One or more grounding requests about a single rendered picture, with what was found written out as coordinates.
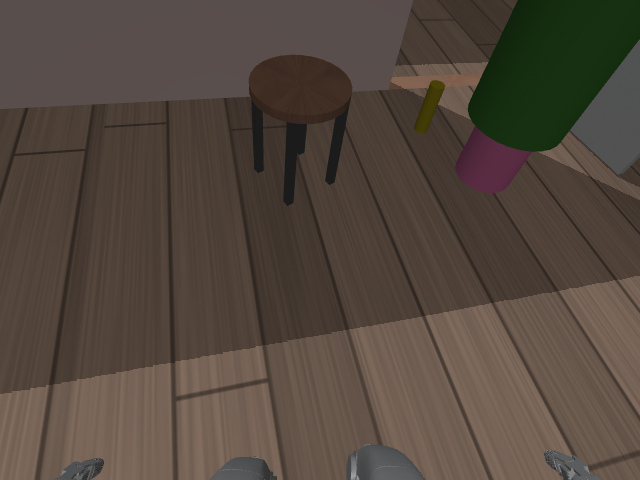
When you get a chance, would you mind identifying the left robot hand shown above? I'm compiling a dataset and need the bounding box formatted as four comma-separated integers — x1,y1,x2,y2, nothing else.
52,458,104,480

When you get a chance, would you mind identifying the right robot hand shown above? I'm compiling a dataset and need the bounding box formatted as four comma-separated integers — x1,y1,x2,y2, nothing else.
544,450,602,480

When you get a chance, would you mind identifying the stool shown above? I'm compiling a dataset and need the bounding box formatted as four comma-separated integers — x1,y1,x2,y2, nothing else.
249,55,352,206

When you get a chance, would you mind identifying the potted plant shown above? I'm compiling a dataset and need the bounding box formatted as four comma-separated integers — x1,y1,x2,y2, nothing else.
455,0,640,193

